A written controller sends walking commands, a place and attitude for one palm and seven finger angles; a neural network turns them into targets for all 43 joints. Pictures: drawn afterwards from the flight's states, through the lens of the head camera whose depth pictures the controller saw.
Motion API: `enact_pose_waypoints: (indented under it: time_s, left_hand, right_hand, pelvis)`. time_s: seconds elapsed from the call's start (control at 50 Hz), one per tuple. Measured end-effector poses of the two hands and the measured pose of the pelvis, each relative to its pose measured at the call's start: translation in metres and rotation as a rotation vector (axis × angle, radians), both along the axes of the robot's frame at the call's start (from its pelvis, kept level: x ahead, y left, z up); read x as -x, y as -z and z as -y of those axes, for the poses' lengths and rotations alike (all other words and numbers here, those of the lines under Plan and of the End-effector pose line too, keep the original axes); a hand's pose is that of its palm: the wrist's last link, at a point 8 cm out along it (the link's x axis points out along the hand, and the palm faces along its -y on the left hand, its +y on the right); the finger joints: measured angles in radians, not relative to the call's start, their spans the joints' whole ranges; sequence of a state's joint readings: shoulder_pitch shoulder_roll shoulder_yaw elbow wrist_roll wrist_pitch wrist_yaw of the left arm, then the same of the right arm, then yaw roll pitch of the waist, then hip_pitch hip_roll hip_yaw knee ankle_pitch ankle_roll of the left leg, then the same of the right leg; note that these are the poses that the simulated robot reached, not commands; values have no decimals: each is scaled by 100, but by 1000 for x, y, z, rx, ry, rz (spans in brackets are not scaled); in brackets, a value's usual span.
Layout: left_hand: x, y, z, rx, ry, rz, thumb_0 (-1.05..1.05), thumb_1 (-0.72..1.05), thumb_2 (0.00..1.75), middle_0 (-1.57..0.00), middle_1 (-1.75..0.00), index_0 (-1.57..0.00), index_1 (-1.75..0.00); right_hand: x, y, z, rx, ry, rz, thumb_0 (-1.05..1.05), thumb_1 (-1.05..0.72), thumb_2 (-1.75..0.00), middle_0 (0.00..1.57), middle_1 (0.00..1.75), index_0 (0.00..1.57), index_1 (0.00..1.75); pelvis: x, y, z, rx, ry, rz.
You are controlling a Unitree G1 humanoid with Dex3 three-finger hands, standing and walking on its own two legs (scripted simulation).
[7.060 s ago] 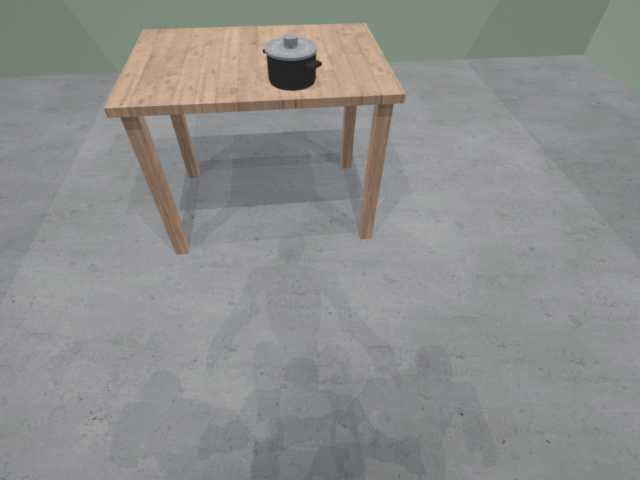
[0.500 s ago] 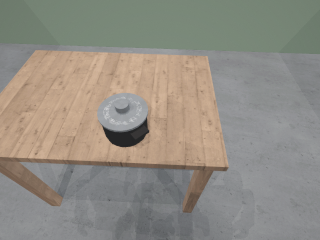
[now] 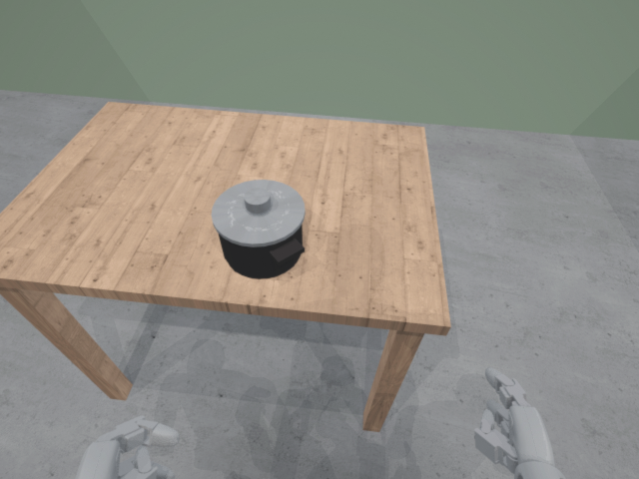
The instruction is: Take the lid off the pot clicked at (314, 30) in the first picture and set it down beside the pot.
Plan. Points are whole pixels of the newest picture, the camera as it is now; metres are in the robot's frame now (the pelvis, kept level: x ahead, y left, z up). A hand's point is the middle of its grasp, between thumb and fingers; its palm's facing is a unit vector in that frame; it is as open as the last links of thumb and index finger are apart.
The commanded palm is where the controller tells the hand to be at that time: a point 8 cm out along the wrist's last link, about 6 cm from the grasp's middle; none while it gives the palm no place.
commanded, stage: lift the closed hand beside the body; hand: left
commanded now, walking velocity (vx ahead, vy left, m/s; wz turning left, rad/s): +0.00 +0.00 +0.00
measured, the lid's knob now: (257, 200) +0.52 +0.17 +0.03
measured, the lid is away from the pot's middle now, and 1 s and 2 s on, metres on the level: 0.00 0.00 0.00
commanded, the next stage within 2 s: raise the hand higher, near the body in 0.12 s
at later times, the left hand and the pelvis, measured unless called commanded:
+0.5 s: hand (133, 430) +0.16 +0.24 -0.01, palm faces +0.21 -0.91 -0.36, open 3.1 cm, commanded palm +0.12 +0.28 +0.03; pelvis +0.03 +0.02 +0.00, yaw -2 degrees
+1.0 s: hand (122, 363) +0.20 +0.24 +0.08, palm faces +0.28 -0.88 -0.39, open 3.1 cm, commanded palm +0.16 +0.28 +0.12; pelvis +0.04 +0.01 +0.01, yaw -1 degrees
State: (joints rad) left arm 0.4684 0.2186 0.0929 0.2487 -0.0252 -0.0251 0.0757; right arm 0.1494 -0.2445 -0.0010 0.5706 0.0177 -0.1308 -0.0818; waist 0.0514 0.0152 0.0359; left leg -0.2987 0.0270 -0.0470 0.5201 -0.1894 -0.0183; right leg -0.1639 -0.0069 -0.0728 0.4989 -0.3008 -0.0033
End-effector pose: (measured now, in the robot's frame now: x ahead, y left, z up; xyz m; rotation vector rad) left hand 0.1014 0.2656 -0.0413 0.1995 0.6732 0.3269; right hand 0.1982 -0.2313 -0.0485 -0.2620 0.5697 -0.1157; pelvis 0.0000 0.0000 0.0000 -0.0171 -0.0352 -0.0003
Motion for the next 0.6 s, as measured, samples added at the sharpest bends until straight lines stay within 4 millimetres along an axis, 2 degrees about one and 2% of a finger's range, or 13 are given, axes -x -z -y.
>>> enact_pose_waypoints:
  time_s: [0.08, 0.14, 0.24, 0.32, 0.44, 0.6]
  left_hand:
    - [-2, -10, 0, -8, 2, 40, 1, 90, 90, -109, -127, -108, -126]
    - [-5, -10, -1, -12, 8, 35, 1, 90, 90, -117, -136, -117, -136]
    - [-12, -22, -6, -38, 26, 47, 1, 90, 90, -125, -144, -124, -144]
    - [-16, -31, -12, -68, 39, 59, 1, 90, 90, -128, -147, -127, -147]
    - [-26, -51, -15, -96, 68, 110, 1, 90, 90, -129, -149, -128, -149]
    - [-39, -77, -15, -124, 92, 202, 1, 90, 90, -130, -150, -129, -149]
  right_hand:
    - [9, 9, -7, -14, 6, -33, 1, -90, -90, 20, 30, 20, 29]
    - [18, 17, -13, -35, 22, -72, 1, -90, -90, 20, 30, 20, 29]
    - [32, 29, -19, -61, 46, -123, 1, -90, -90, 20, 30, 20, 30]
    - [35, 34, -22, -72, 63, -145, 1, -90, -90, 20, 30, 20, 30]
    - [25, 31, -23, -64, 62, -124, 1, -90, -90, 20, 30, 20, 30]
    - [-5, 18, -28, -65, 40, -44, 1, -90, -90, 20, 30, 20, 29]
  pelvis:
    - [-4, -1, -1, -2, 1, 2]
    - [-7, 0, -2, -4, 4, 3]
    - [-13, -1, -6, -8, 16, 5]
    - [-18, -1, -10, -10, 21, 0]
    - [-25, -2, -15, -12, 27, -3]
    - [-34, -3, -19, -15, 29, 3]
